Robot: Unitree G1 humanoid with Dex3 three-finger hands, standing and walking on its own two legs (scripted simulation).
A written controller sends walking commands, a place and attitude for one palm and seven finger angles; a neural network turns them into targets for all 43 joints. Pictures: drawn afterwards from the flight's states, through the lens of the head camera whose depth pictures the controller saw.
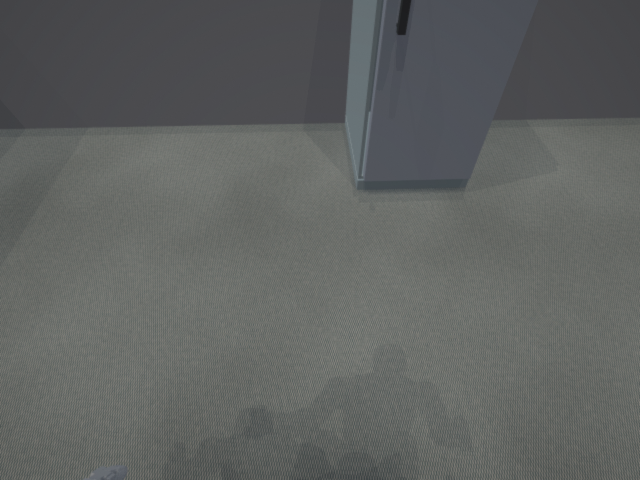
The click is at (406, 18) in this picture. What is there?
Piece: fridge door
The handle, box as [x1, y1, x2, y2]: [396, 0, 410, 34]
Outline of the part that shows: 410,0 401,0 399,17 396,25 398,34 405,34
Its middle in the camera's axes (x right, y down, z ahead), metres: +0.26 -0.81 +1.15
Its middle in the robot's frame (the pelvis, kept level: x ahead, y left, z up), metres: +1.43 -0.20 +0.17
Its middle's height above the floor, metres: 0.94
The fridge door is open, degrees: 0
